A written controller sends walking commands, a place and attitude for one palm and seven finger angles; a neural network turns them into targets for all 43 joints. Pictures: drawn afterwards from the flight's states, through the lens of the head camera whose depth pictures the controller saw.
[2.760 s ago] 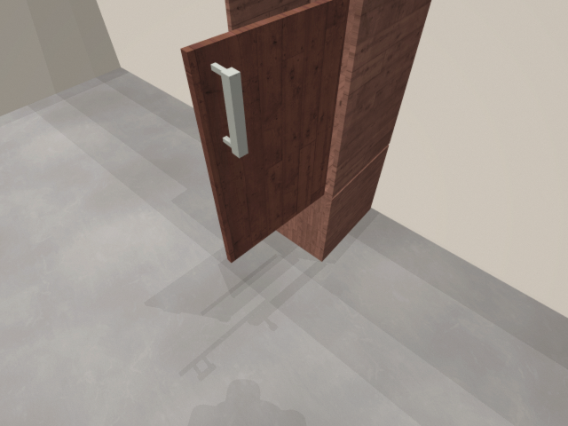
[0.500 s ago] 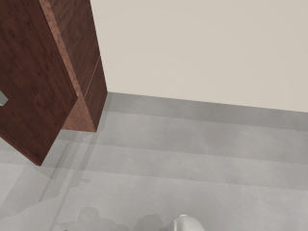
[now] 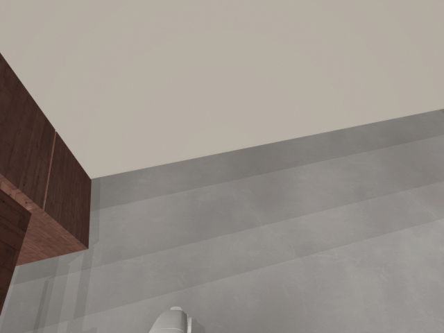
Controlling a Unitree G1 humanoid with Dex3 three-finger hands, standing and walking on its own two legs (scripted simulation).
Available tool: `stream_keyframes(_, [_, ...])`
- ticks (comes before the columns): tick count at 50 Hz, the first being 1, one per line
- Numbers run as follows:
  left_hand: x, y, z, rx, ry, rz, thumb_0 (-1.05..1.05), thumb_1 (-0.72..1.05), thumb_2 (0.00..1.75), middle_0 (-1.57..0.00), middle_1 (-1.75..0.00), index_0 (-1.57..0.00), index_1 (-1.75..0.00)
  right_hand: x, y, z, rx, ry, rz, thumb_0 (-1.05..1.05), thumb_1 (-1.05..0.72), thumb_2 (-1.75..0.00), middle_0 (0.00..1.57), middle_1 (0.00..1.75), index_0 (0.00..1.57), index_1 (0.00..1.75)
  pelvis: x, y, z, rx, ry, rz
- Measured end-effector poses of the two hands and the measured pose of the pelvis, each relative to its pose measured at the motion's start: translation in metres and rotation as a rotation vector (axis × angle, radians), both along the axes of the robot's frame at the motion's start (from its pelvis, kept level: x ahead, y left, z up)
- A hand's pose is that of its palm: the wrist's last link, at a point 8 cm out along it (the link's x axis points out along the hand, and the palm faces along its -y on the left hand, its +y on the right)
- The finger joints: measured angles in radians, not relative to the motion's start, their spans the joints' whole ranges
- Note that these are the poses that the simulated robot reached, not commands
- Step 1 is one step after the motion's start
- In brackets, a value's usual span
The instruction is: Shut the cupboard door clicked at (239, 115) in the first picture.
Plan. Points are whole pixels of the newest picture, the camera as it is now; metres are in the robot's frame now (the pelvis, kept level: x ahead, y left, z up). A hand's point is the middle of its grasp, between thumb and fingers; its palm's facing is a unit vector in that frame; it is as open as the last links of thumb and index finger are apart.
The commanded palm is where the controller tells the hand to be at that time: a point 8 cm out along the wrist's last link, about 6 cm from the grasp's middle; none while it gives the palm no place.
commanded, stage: walk to a spot facing it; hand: left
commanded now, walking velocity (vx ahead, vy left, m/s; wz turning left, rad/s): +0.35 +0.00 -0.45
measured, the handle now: out of the picture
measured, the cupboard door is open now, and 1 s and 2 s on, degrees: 84 84 84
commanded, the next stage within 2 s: turn to face it in 0.86 s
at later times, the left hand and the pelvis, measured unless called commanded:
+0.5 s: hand (178, 213) +0.40 +0.14 -0.17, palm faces -0.34 -0.92 -0.19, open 7.4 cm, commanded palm none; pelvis +0.22 +0.00 -0.01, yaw -18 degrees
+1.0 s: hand (221, 197) +0.46 +0.03 -0.17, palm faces -0.32 -0.92 -0.21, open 7.3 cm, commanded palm none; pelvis +0.42 -0.13 +0.00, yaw -24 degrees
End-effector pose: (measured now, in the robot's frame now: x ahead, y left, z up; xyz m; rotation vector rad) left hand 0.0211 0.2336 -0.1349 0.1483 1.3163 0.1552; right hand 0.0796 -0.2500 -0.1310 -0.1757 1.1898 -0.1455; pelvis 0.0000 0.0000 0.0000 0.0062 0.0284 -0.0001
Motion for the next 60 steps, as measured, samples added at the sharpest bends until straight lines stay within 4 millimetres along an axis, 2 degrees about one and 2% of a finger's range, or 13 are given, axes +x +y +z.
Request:
stream_keyframes(6, [0.024,0.028,-0.022,-0.02,0.086,0.021,0.01,0.9,0.9,-0.2,-0.3,-0.21,-0.3,0.08,0.029,0.002,-0.03,-0.107,0.015,0.0,-0.91,-0.9,0.2,0.29,0.2,0.3,0.057,0.026,-0.014,-0.018,0.007,-0.059])
stream_keyframes(10, [0.072,0.046,-0.029,-0.014,0.124,-0.053,0.01,0.9,0.9,-0.2,-0.3,-0.21,-0.29,0.097,0.04,0.006,-0.05,-0.148,-0.034,0.0,-0.91,-0.9,0.2,0.29,0.21,0.3,0.089,0.036,-0.016,-0.017,-0.004,-0.131])
stream_keyframes(15, [0.176,0.048,-0.016,-0.008,0.021,-0.157,0.01,0.91,0.9,-0.2,-0.3,-0.2,-0.29,0.069,0.049,0.008,-0.04,-0.02,-0.154,0.0,-0.92,-0.9,0.2,0.29,0.21,0.3,0.13,0.036,-0.003,-0.021,-0.001,-0.188])
stream_keyframes(19, [0.265,0.026,-0.006,-0.014,-0.077,-0.253,0.01,0.91,0.9,-0.19,-0.3,-0.2,-0.29,0.031,0.049,0.003,-0.028,0.132,-0.27,0.0,-0.93,-0.9,0.2,0.29,0.21,0.3,0.164,0.03,-0.001,-0.02,0.0,-0.242])
stream_keyframes(25, [0.391,-0.042,-0.003,-0.032,-0.184,-0.416,0.01,0.91,0.9,-0.19,-0.3,-0.2,-0.29,-0.012,0.057,-0.009,0.046,0.355,-0.421,0.0,-0.92,-0.9,0.2,0.29,0.2,0.3,0.219,0.004,-0.012,-0.002,-0.009,-0.308])
stream_keyframes(28, [0.445,-0.083,-0.007,-0.034,-0.239,-0.478,0.01,0.91,0.9,-0.19,-0.3,-0.2,-0.29,-0.018,0.056,-0.019,0.098,0.45,-0.475,0.0,-0.92,-0.9,0.2,0.29,0.2,0.3,0.25,-0.021,-0.024,0.0,-0.017,-0.334])
stream_keyframes(30, [0.47,-0.105,-0.011,-0.027,-0.284,-0.494,0.01,0.91,0.9,-0.19,-0.3,-0.2,-0.29,-0.009,0.049,-0.028,0.134,0.489,-0.502,0.0,-0.92,-0.9,0.2,0.29,0.2,0.3,0.269,-0.041,-0.034,0.017,-0.028,-0.356])
stream_keyframes(33, [0.48,-0.123,-0.011,-0.015,-0.261,-0.489,0.0,0.91,0.9,-0.19,-0.3,-0.2,-0.29,0.032,0.024,-0.032,0.147,0.437,-0.529,0.01,-0.92,-0.9,0.2,0.29,0.2,0.3,0.288,-0.061,-0.029,0.016,-0.047,-0.374])
stream_keyframes(37, [0.472,-0.137,-0.004,0.004,-0.145,-0.485,0.0,0.91,0.9,-0.2,-0.3,-0.2,-0.29,0.117,-0.023,-0.026,0.121,0.254,-0.518,0.01,-0.91,-0.9,0.2,0.29,0.2,0.3,0.315,-0.084,-0.011,0.021,-0.035,-0.401])
stream_keyframes(41, [0.472,-0.136,0.006,0.047,-0.081,-0.448,-0.01,0.95,0.9,-0.2,-0.3,-0.21,-0.29,0.198,-0.064,-0.019,0.1,0.102,-0.489,0.0,-0.92,-0.9,0.19,0.29,0.2,0.3,0.345,-0.104,-0.001,0.025,-0.017,-0.422])
stream_keyframes(45, [0.465,-0.14,0.007,0.053,-0.007,-0.407,-0.01,0.94,0.9,-0.2,-0.3,-0.21,-0.29,0.261,-0.095,-0.016,0.084,0.025,-0.467,0.0,-0.92,-0.9,0.19,0.29,0.2,0.3,0.38,-0.119,0.001,0.018,-0.017,-0.431])
stream_keyframes(55, [0.441,-0.166,-0.011,0.003,0.231,-0.286,0.0,0.91,0.9,-0.2,-0.3,-0.2,-0.29,0.393,-0.132,-0.018,0.071,-0.012,-0.373,0.0,-0.92,-0.9,0.19,0.29,0.2,0.3,0.47,-0.147,-0.009,0.006,-0.022,-0.387])
stream_keyframes(60, [0.464,-0.173,-0.024,-0.018,0.298,-0.219,0.01,0.91,0.9,-0.2,-0.3,-0.21,-0.29,0.442,-0.134,-0.025,0.047,0.01,-0.32,0.0,-0.91,-0.9,0.19,0.29,0.2,0.3,0.521,-0.154,-0.02,-0.016,-0.029,-0.327])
